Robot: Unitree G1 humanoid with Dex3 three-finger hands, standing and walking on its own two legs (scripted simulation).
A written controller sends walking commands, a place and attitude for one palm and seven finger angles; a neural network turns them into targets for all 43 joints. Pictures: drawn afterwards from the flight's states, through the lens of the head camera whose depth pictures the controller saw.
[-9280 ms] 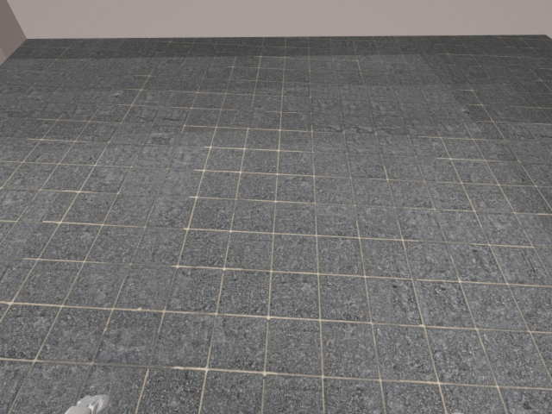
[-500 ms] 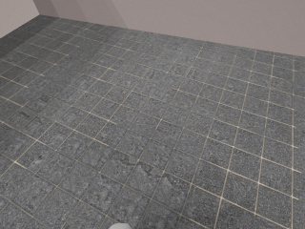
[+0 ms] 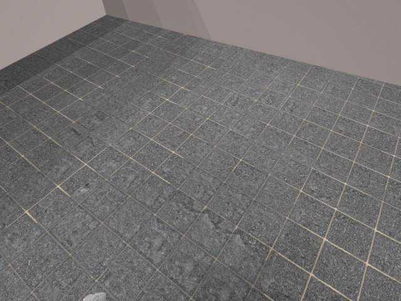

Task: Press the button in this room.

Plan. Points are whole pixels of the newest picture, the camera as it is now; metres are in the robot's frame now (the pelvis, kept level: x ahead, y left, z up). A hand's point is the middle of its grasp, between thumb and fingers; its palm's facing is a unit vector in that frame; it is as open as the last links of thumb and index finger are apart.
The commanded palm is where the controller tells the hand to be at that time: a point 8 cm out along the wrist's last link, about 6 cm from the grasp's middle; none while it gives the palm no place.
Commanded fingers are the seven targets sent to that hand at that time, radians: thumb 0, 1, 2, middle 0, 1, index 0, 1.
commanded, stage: turn or walk to find it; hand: left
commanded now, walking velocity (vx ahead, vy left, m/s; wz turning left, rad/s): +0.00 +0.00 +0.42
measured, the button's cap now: out of the picture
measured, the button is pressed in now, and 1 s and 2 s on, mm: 0 0 0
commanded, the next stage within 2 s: none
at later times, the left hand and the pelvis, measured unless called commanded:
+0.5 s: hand out of the picture -0.06 +0.23 -0.19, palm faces +0.29 -0.93 -0.23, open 7.4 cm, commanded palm none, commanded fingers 0.00 0.90 0.90 -0.20 -0.30 -0.20 -0.30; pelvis -0.04 +0.02 -0.01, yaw +14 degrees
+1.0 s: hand out of the picture -0.05 +0.19 -0.14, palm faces +0.45 -0.85 -0.28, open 7.4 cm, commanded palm none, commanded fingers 0.00 0.90 0.90 -0.20 -0.30 -0.20 -0.30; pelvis -0.05 -0.02 +0.00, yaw +27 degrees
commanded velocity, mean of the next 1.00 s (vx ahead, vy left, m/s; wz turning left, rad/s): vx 0.00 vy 0.00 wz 0.42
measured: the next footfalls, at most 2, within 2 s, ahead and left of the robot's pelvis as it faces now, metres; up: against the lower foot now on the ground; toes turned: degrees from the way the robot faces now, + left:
right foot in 0.02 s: +0.04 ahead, -0.12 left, +0.00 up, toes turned -3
left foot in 0.44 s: -0.04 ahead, +0.14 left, +0.00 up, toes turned +18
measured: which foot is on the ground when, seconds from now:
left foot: down 0.00-0.02, up 0.04-0.42, down 0.44-0.86, up 0.88-1.00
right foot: up 0.00-0.00, down 0.02-0.44, up 0.46-0.84, down 0.86-1.00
